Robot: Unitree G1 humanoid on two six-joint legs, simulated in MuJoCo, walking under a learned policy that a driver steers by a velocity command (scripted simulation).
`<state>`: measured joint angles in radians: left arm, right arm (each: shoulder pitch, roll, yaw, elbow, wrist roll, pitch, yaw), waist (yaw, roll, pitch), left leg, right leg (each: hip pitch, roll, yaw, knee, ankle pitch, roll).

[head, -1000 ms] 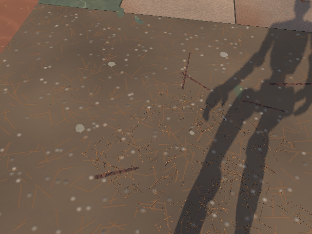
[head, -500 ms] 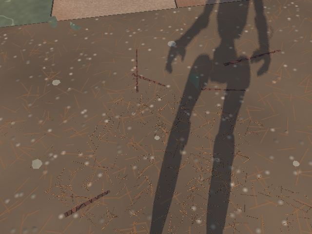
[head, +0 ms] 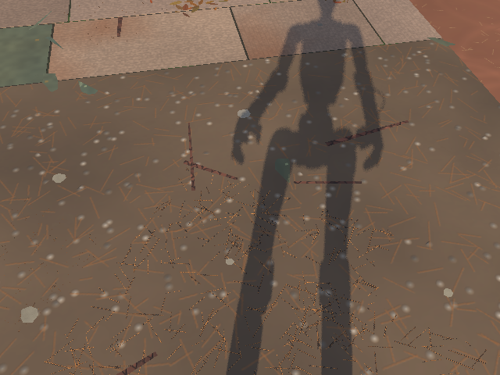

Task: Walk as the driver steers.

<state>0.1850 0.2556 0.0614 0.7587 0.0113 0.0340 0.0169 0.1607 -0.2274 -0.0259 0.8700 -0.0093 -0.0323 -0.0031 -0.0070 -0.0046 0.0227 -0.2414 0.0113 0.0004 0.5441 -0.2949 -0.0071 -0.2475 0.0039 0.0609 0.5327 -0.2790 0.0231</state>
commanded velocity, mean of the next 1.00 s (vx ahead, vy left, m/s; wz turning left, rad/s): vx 0.13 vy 0.00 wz -0.01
